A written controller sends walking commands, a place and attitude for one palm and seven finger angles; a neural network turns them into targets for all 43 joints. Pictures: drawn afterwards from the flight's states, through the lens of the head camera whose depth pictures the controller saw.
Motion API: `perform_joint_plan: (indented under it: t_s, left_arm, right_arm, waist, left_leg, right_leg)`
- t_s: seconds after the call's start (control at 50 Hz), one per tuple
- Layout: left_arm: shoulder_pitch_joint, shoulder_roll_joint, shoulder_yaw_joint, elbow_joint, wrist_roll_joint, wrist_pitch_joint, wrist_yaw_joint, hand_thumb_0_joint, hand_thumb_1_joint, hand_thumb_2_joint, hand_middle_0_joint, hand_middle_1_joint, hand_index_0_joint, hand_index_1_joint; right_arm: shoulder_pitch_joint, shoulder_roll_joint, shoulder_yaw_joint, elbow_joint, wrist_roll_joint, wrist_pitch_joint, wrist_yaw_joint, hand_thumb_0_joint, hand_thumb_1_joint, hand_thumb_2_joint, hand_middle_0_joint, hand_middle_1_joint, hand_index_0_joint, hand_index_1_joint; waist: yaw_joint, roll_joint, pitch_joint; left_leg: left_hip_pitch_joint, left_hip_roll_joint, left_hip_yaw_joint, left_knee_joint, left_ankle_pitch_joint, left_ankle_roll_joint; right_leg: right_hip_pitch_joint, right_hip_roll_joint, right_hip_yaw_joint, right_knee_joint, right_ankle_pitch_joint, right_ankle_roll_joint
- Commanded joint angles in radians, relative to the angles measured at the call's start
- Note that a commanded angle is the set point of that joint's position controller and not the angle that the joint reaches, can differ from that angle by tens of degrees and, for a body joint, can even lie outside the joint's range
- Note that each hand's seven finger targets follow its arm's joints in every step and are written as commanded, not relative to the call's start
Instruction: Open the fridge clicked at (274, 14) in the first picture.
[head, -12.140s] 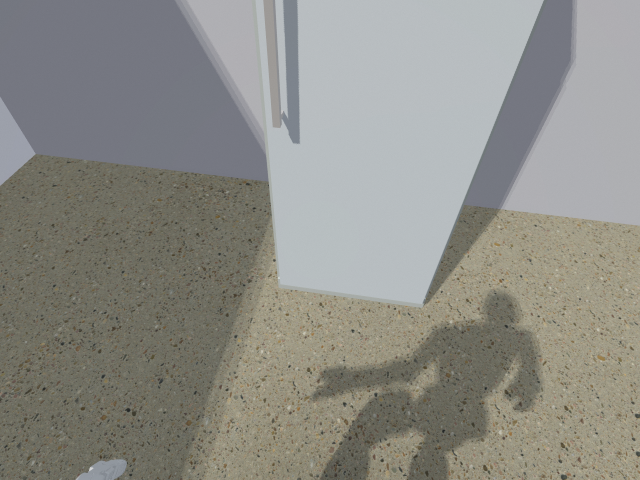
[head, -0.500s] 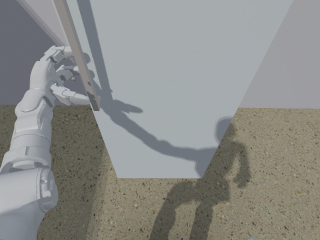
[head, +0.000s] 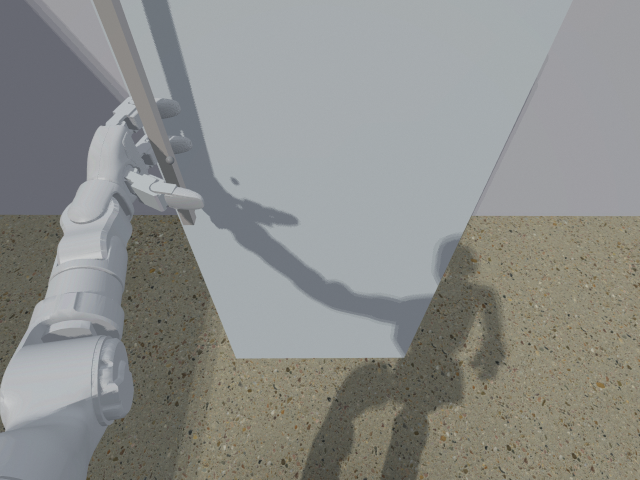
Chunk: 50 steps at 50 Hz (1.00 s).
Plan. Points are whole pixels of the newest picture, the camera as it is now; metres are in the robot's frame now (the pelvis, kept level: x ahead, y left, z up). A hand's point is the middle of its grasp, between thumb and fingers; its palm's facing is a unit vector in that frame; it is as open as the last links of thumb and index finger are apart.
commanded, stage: slide the fingers in behind the handle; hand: left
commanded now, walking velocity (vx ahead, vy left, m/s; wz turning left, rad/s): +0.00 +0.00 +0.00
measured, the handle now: (151, 99) +0.51 +0.21 +0.21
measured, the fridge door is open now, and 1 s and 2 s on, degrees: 0 0 0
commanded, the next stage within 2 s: grip the handle and tug to test in 0.66 s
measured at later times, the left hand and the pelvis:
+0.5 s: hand (175, 159) +0.46 +0.18 +0.16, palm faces +0.02 -1.00 +0.00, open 14.1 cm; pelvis +0.00 -0.01 +0.00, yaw +1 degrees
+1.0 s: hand (176, 159) +0.46 +0.18 +0.16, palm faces +0.03 -1.00 +0.00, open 12.8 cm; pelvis +0.00 +0.00 +0.00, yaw +1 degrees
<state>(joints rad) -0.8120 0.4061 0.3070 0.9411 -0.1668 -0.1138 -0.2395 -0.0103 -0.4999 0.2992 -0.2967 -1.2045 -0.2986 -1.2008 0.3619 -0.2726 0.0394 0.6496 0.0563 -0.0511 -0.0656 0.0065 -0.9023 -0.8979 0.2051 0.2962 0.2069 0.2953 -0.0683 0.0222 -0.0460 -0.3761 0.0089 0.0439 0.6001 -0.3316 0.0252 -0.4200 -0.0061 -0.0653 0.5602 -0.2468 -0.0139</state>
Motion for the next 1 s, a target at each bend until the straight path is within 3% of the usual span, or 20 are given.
perform_joint_plan:
  t_s: [0.0,0.06,0.1,0.26,0.34,0.4,0.44,0.48,0.52,0.58,0.62,0.66,0.74,0.78,0.84,0.86,0.9,0.94,0.96,0.98]
  left_arm:
    - [-0.523,0.204,0.001,-0.251,-0.011,-0.073,0.008,0.0,-0.5,0.3,-0.3,-1.2,-0.3,-1.2]
    - [-0.468,0.22,0.03,-0.259,-0.019,-0.079,0.016,0.0,-0.5,0.3,-0.3,-1.2,-0.3,-1.2]
    - [-0.483,0.19,-0.002,-0.235,-0.017,-0.069,0.017,0.0,-0.5,0.3,-0.3,-1.2,-0.3,-1.2]
    - [-0.529,0.162,-0.037,-0.218,-0.008,-0.08,0.02,0.0,-0.5,0.3,-0.3,-1.2,-0.3,-1.2]
    - [-0.56,0.15,-0.046,-0.188,-0.01,-0.087,0.024,0.0,-0.5,0.3,-0.3,-1.2,-0.3,-1.2]
    - [-0.596,0.146,-0.056,-0.196,-0.007,-0.092,0.02,0.0,-0.5,0.3,-0.3,-1.2,-0.3,-1.2]
    - [-0.565,0.158,-0.039,-0.175,-0.012,-0.095,0.02,0.0,-0.5,0.3,-0.3,-1.2,-0.3,-1.2]
    - [-0.567,0.18,-0.022,-0.18,-0.012,-0.097,0.015,0.0,-0.5,0.3,-0.3,-1.2,-0.3,-1.2]
    - [-0.577,0.135,-0.06,-0.183,-0.013,-0.097,0.008,0.0,-0.5,0.3,-0.3,-1.2,-0.3,-1.2]
    - [-0.576,0.148,-0.051,-0.174,-0.01,-0.099,0.017,0.0,-0.5,0.3,-0.3,-1.2,-0.3,-1.2]
    - [-0.602,0.105,-0.086,-0.196,-0.008,-0.103,0.019,0.0,-0.5,0.3,-0.3,-1.2,-0.3,-1.2]
    - [-0.562,0.12,-0.06,-0.207,-0.012,-0.106,0.028,0.0,-0.5,0.3,-0.3,-1.2,-0.3,-1.2]
    - [-0.576,0.112,-0.075,-0.187,-0.011,-0.099,0.03,0.0,-0.5,0.3,-0.3,-1.2,-0.3,-1.2]
    - [-0.574,0.125,-0.061,-0.192,-0.008,-0.099,0.031,0.0,-0.407,0.34,-0.31,-1.213,-0.31,-1.213]
    - [-0.579,0.081,-0.1,-0.197,-0.009,-0.097,0.03,0.0,-0.267,0.4,-0.325,-1.233,-0.325,-1.233]
    - [-0.578,0.119,-0.066,-0.19,-0.007,-0.097,0.033,0.0,-0.22,0.42,-0.33,-1.24,-0.33,-1.24]
    - [-0.584,0.084,-0.098,-0.193,-0.002,-0.097,0.031,0.0,-0.127,0.46,-0.34,-1.253,-0.34,-1.253]
    - [-0.585,0.094,-0.089,-0.214,-0.007,-0.104,0.036,0.0,-0.033,0.5,-0.35,-1.267,-0.35,-1.267]
    - [-0.573,0.086,-0.09,-0.222,-0.007,-0.103,0.035,0.0,0.013,0.52,-0.355,-1.273,-0.355,-1.273]
    - [-0.556,0.098,-0.076,-0.206,-0.007,-0.098,0.036,0.0,0.06,0.54,-0.36,-1.28,-0.36,-1.28]
  right_arm:
    - [0.018,-0.146,-0.056,-0.103,-0.002,-0.043,-0.013,0.0,-0.9,-0.9,0.2,0.3,0.2,0.3]
    - [0.022,-0.148,-0.059,-0.101,-0.003,-0.045,-0.01,0.0,-0.9,-0.9,0.2,0.3,0.2,0.3]
    - [0.018,-0.147,-0.056,-0.095,0.0,-0.044,-0.011,0.0,-0.9,-0.9,0.2,0.3,0.2,0.3]
    - [0.016,-0.147,-0.056,-0.086,0.001,-0.053,-0.014,0.0,-0.9,-0.9,0.2,0.3,0.2,0.3]
    - [0.03,-0.15,-0.056,-0.077,-0.002,-0.059,-0.015,0.0,-0.9,-0.9,0.2,0.3,0.2,0.3]
    - [0.027,-0.146,-0.056,-0.071,-0.002,-0.061,-0.013,0.0,-0.9,-0.9,0.2,0.3,0.2,0.3]
    - [0.034,-0.15,-0.055,-0.072,-0.005,-0.06,-0.013,0.0,-0.9,-0.9,0.2,0.3,0.2,0.3]
    - [0.028,-0.15,-0.055,-0.072,-0.004,-0.059,-0.012,0.0,-0.9,-0.9,0.2,0.3,0.2,0.3]
    - [0.022,-0.145,-0.052,-0.076,-0.001,-0.06,-0.01,0.0,-0.9,-0.9,0.2,0.3,0.2,0.3]
    - [0.024,-0.147,-0.053,-0.072,-0.002,-0.06,-0.01,0.0,-0.9,-0.9,0.2,0.3,0.2,0.3]
    - [0.026,-0.144,-0.056,-0.072,-0.003,-0.063,-0.008,0.0,-0.9,-0.9,0.2,0.3,0.2,0.3]
    - [0.025,-0.146,-0.059,-0.073,-0.004,-0.066,-0.005,0.0,-0.9,-0.9,0.2,0.3,0.2,0.3]
    - [0.028,-0.149,-0.057,-0.067,-0.005,-0.064,-0.006,0.0,-0.9,-0.9,0.2,0.3,0.2,0.3]
    - [0.026,-0.147,-0.057,-0.067,-0.005,-0.063,-0.005,0.0,-0.9,-0.9,0.2,0.3,0.2,0.3]
    - [0.026,-0.144,-0.055,-0.068,-0.005,-0.064,-0.004,0.0,-0.9,-0.9,0.2,0.3,0.2,0.3]
    - [0.029,-0.148,-0.057,-0.062,-0.006,-0.063,-0.004,0.0,-0.9,-0.9,0.2,0.3,0.2,0.3]
    - [0.025,-0.141,-0.056,-0.063,-0.006,-0.065,-0.003,0.0,-0.9,-0.9,0.2,0.3,0.2,0.3]
    - [0.031,-0.146,-0.059,-0.063,-0.008,-0.066,-0.003,0.0,-0.9,-0.9,0.2,0.3,0.2,0.3]
    - [0.024,-0.144,-0.059,-0.067,-0.006,-0.068,0.0,0.0,-0.9,-0.9,0.2,0.3,0.2,0.3]
    - [0.026,-0.145,-0.057,-0.065,-0.007,-0.068,0.0,0.0,-0.9,-0.9,0.2,0.3,0.2,0.3]
  waist:
    - [-0.011,0.054,-0.346]
    - [0.003,0.003,-0.379]
    - [-0.011,-0.009,-0.331]
    - [-0.022,0.034,-0.321]
    - [-0.032,-0.004,-0.321]
    - [-0.039,0.018,-0.339]
    - [-0.029,-0.009,-0.344]
    - [-0.025,0.011,-0.351]
    - [-0.032,0.014,-0.328]
    - [-0.031,0.025,-0.331]
    - [-0.042,0.012,-0.337]
    - [-0.024,0.04,-0.363]
    - [-0.036,-0.005,-0.335]
    - [-0.027,0.007,-0.348]
    - [-0.034,0.03,-0.333]
    - [-0.029,0.009,-0.334]
    - [-0.032,0.04,-0.337]
    - [-0.031,0.007,-0.355]
    - [-0.026,0.041,-0.364]
    - [-0.021,0.023,-0.357]
  left_leg:
    - [0.129,-0.003,-0.054,-0.071,0.296,0.005]
    - [0.131,-0.002,-0.053,-0.068,0.331,0.007]
    - [0.105,-0.003,-0.049,-0.076,0.291,0.008]
    - [0.118,-0.006,-0.053,-0.073,0.249,0.008]
    - [0.114,-0.007,-0.06,-0.073,0.243,0.01]
    - [0.125,-0.008,-0.059,-0.067,0.251,0.009]
    - [0.115,-0.008,-0.06,-0.064,0.275,0.01]
    - [0.118,-0.009,-0.058,-0.061,0.283,0.009]
    - [0.115,-0.008,-0.06,-0.065,0.266,0.006]
    - [0.125,-0.006,-0.067,-0.061,0.272,0.004]
    - [0.141,-0.003,-0.072,-0.063,0.268,0.002]
    - [0.164,-0.002,-0.072,-0.054,0.31,0.001]
    - [0.139,-0.002,-0.073,-0.059,0.286,0.004]
    - [0.146,-0.003,-0.075,-0.061,0.299,0.001]
    - [0.154,-0.002,-0.077,-0.058,0.313,-0.001]
    - [0.148,0.0,-0.082,-0.06,0.306,-0.002]
    - [0.163,0.0,-0.081,-0.06,0.313,-0.005]
    - [0.167,0.001,-0.085,-0.056,0.33,-0.003]
    - [0.179,0.001,-0.083,-0.057,0.332,-0.006]
    - [0.172,0.002,-0.085,-0.057,0.336,-0.006]
  right_leg:
    - [0.16,0.013,0.035,-0.039,0.286,-0.018]
    - [0.2,0.015,0.033,-0.035,0.323,-0.017]
    - [0.185,0.014,0.033,-0.043,0.302,-0.015]
    - [0.144,0.012,0.036,-0.048,0.253,-0.016]
    - [0.138,0.011,0.03,-0.047,0.241,-0.015]
    - [0.132,0.011,0.035,-0.043,0.258,-0.013]
    - [0.153,0.011,0.031,-0.038,0.277,-0.015]
    - [0.155,0.011,0.037,-0.035,0.292,-0.015]
    - [0.135,0.012,0.032,-0.038,0.271,-0.015]
    - [0.121,0.012,0.03,-0.034,0.262,-0.017]
    - [0.105,0.014,0.025,-0.033,0.249,-0.015]
    - [0.112,0.014,0.027,-0.027,0.272,-0.018]
    - [0.116,0.014,0.022,-0.032,0.258,-0.016]
    - [0.12,0.015,0.025,-0.029,0.27,-0.017]
    - [0.103,0.014,0.019,-0.028,0.26,-0.019]
    - [0.105,0.015,0.019,-0.028,0.257,-0.019]
    - [0.094,0.015,0.02,-0.027,0.258,-0.019]
    - [0.11,0.015,0.016,-0.026,0.264,-0.019]
    - [0.102,0.016,0.02,-0.024,0.264,-0.019]
    - [0.107,0.016,0.018,-0.023,0.268,-0.02]
